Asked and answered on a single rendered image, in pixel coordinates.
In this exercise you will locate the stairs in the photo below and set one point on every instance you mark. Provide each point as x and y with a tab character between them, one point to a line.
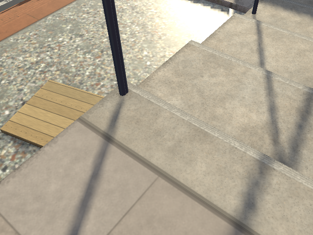
19	10
252	78

